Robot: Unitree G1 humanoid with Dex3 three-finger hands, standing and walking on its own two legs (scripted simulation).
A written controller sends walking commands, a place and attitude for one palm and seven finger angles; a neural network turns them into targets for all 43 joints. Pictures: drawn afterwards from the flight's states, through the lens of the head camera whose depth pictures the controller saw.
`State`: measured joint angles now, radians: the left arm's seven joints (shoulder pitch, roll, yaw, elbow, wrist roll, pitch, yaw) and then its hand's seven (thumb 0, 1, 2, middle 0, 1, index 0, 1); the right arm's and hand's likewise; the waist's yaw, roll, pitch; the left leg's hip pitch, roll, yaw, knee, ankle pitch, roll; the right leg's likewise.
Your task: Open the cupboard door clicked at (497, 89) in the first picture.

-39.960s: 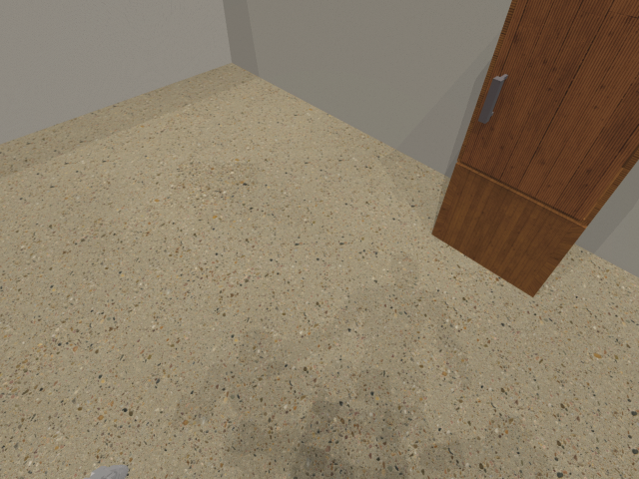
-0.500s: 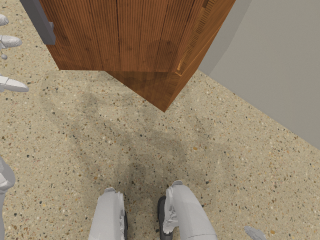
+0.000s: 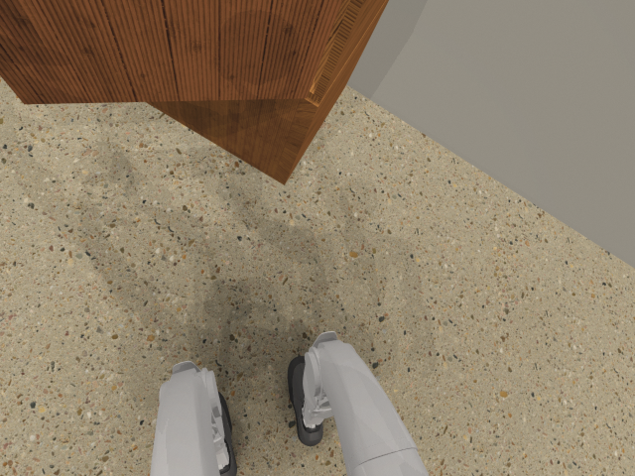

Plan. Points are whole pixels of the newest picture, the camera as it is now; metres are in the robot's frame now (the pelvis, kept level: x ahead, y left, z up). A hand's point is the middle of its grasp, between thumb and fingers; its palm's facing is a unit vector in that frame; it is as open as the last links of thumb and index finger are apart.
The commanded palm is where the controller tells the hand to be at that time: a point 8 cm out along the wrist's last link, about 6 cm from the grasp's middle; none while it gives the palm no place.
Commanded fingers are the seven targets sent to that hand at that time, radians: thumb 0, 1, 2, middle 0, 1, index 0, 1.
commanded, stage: move the hooked fingers beside the handle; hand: left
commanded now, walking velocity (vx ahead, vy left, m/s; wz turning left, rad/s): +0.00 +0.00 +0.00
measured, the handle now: out of the picture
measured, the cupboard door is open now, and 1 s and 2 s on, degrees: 39 39 39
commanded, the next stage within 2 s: slide the fingers in behind the handle in 0.68 s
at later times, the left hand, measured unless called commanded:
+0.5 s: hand out of the picture +0.57 +0.32 +0.06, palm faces +0.06 -1.00 -0.02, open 14.0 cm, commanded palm +0.58 +0.32 +0.07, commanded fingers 0.00 -0.50 0.30 -0.30 -1.20 -0.30 -1.20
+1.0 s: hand out of the picture +0.57 +0.31 +0.06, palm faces +0.07 -1.00 -0.03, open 14.1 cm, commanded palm +0.57 +0.30 +0.07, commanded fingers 0.00 -0.50 0.30 -0.30 -1.20 -0.30 -1.20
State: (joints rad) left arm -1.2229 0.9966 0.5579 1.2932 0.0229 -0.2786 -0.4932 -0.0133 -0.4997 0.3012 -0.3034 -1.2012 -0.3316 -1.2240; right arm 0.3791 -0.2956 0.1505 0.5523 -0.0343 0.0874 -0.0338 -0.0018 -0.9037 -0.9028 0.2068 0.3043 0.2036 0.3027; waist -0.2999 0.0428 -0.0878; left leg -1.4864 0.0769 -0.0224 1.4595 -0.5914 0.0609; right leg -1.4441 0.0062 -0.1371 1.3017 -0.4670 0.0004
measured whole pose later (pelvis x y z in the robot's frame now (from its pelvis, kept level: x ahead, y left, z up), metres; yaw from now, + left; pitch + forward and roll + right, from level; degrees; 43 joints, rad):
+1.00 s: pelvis +0.01 +0.00 +0.01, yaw +0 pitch +35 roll -9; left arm -1.13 0.90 0.54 1.21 -0.01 -0.28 -0.45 -0.01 -0.50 0.30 -0.30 -1.20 -0.28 -1.20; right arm 0.37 -0.27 0.13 0.58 -0.04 0.11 0.00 0.00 -0.90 -0.90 0.21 0.30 0.20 0.30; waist -0.27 0.03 -0.10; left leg -1.43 0.07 -0.03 1.42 -0.60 0.05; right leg -1.39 0.01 -0.14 1.25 -0.47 0.00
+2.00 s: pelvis +0.01 -0.01 +0.02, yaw +1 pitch +33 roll -7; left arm -1.09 0.71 0.47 1.22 -0.03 -0.36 -0.30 -0.01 -0.50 0.30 -0.30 -1.20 -0.29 -1.20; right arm 0.37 -0.27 0.09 0.60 -0.04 0.09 0.02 0.00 -0.91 -0.90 0.21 0.30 0.20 0.30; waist -0.25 0.04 -0.12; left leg -1.37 0.07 -0.01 1.38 -0.59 0.04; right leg -1.35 0.01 -0.12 1.25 -0.47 -0.01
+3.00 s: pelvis +0.02 +0.00 +0.02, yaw +2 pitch +33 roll -7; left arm -1.09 0.69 0.45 1.23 -0.04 -0.38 -0.29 0.00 0.48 0.72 -0.35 -1.31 -0.36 -1.31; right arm 0.36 -0.26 0.09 0.61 -0.04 0.10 0.02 0.00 -0.91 -0.90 0.21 0.30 0.20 0.30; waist -0.24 0.04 -0.12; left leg -1.36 0.06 -0.02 1.38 -0.59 0.05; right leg -1.33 0.01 -0.12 1.24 -0.48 -0.01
